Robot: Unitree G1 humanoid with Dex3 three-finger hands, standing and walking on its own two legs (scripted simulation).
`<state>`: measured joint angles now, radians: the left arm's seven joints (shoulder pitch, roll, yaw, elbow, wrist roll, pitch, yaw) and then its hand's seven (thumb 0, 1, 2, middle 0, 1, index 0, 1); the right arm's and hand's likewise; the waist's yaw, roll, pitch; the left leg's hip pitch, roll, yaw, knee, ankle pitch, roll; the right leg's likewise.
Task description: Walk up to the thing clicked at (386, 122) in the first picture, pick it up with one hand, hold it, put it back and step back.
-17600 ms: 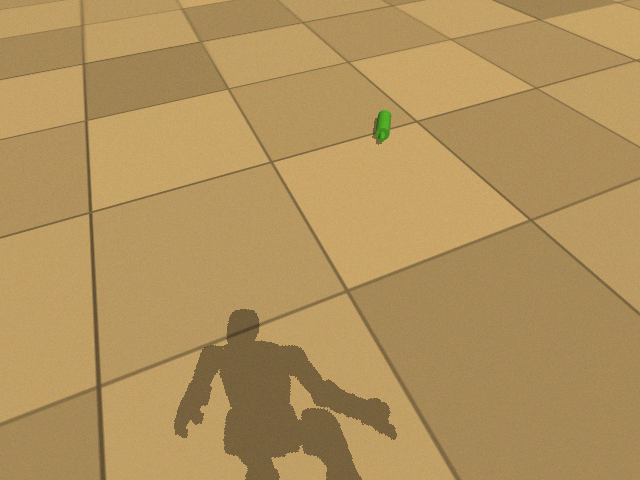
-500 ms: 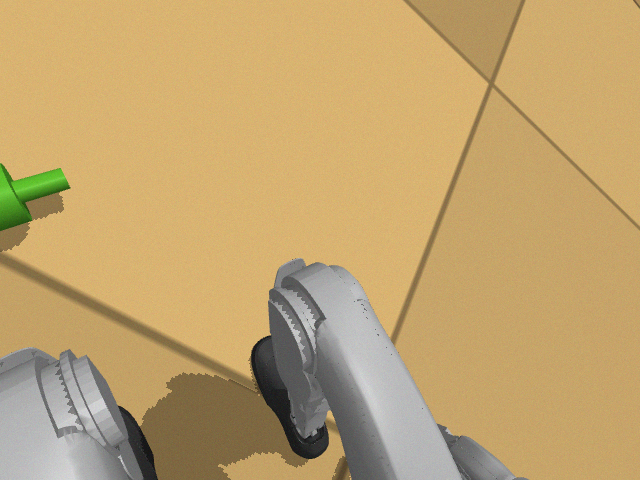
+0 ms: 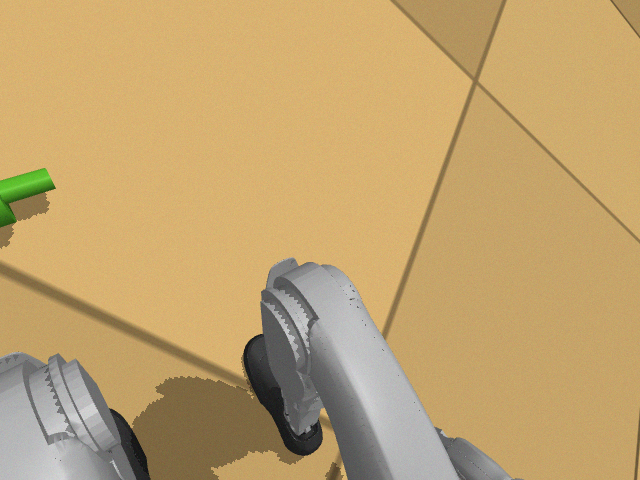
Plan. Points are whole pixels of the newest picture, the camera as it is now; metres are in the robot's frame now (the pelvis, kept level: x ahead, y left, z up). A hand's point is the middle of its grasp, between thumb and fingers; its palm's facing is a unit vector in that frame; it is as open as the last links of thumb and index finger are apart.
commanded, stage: close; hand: left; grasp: from above
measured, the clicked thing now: out of the picture +0.48 +0.30 -0.27
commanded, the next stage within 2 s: settle in 1.04 s
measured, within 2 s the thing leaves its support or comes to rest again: leaves its support in 1.48 s
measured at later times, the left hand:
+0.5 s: hand out of the picture +0.45 +0.32 -0.24, palm faces -0.42 -0.17 -0.89, open 11.1 cm
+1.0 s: hand out of the picture +0.45 +0.32 -0.24, palm faces -0.40 -0.17 -0.90, open 10.8 cm
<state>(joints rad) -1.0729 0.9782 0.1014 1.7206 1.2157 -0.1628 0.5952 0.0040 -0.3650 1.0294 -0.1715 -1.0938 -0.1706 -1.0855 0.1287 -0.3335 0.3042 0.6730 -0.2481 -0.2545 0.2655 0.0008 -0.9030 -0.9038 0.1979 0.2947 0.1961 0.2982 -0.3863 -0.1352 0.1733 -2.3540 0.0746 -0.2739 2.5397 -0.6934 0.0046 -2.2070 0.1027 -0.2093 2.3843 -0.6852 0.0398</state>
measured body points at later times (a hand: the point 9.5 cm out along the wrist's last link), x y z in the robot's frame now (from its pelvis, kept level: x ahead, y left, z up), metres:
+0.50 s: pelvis +0.00 +0.00 +0.00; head +0.27 +0.12 +0.33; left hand +0.47 +0.32 -0.19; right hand +0.04 -0.24 -0.06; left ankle +0.07 +0.13 -0.27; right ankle +0.11 -0.11 -0.27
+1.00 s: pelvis +0.00 +0.00 +0.00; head +0.27 +0.12 +0.34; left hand +0.47 +0.32 -0.18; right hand +0.04 -0.25 -0.06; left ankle +0.07 +0.13 -0.27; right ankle +0.11 -0.11 -0.27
